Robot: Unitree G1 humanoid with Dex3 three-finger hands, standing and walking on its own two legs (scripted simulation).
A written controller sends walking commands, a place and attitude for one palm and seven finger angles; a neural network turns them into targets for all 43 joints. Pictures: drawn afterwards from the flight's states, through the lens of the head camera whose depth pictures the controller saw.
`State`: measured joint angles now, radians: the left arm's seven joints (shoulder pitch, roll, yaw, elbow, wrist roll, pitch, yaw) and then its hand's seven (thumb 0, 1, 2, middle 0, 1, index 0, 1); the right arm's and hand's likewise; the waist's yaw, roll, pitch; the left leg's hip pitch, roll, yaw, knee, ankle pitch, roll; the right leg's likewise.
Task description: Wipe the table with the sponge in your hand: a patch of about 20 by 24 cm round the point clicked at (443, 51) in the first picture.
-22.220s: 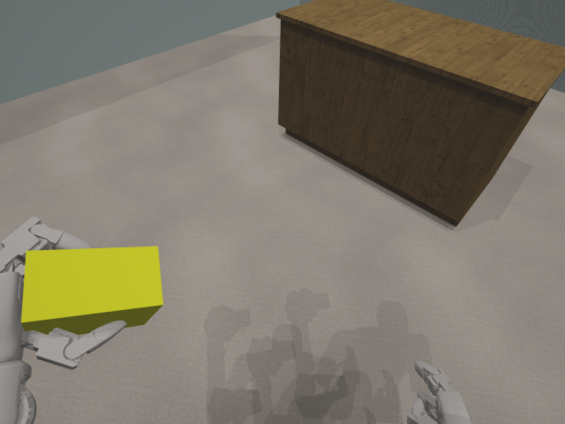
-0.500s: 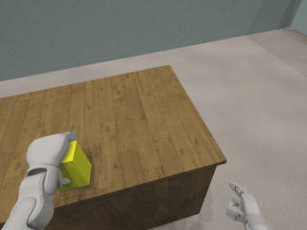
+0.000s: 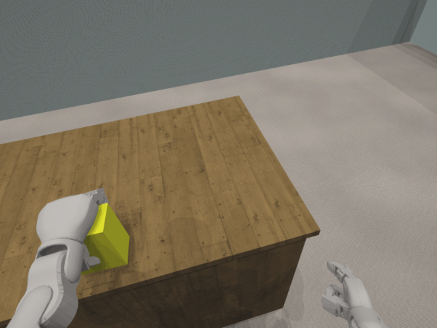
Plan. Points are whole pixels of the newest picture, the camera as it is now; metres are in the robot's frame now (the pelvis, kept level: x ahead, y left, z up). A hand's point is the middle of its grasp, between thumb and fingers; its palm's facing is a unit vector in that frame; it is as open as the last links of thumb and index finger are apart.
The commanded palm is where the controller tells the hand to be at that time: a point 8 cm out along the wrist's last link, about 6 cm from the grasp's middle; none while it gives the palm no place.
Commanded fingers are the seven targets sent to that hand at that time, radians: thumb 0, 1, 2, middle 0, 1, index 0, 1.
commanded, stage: move the sponge above the wiping area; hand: left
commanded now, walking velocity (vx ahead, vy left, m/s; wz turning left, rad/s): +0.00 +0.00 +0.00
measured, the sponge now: (95, 245) +0.23 +0.29 +0.02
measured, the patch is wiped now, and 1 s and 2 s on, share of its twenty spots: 0.00 0.00 0.00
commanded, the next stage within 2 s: lower the sponge onto the table in 0.28 s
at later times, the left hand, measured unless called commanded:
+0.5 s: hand (81, 234) +0.23 +0.30 +0.07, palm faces -0.03 -0.09 -1.00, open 10.3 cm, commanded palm +0.21 +0.29 +0.13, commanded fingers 0.00 0.10 1.30 -1.20 -1.60 -1.20 -1.60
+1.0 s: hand (92, 240) +0.23 +0.28 +0.05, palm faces -0.06 -0.10 -0.99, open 10.3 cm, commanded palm +0.21 +0.29 +0.12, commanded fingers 0.00 0.10 1.30 -1.20 -1.60 -1.20 -1.60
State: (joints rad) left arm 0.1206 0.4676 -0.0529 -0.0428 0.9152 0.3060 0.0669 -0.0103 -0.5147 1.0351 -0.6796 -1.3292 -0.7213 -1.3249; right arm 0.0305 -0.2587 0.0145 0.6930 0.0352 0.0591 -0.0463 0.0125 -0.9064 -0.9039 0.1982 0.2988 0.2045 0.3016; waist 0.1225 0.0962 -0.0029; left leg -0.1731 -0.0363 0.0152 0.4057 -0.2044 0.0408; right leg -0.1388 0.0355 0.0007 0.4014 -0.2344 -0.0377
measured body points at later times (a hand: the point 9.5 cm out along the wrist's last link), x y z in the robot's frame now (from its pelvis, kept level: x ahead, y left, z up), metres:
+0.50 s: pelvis -0.01 +0.00 +0.00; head -0.01 -0.04 +0.45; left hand +0.22 +0.30 +0.12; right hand +0.24 -0.21 -0.09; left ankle +0.01 +0.09 -0.74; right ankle -0.01 -0.10 -0.74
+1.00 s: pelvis +0.00 +0.00 +0.00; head +0.00 -0.03 +0.45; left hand +0.22 +0.29 +0.10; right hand +0.23 -0.21 -0.09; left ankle +0.01 +0.09 -0.74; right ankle -0.01 -0.10 -0.74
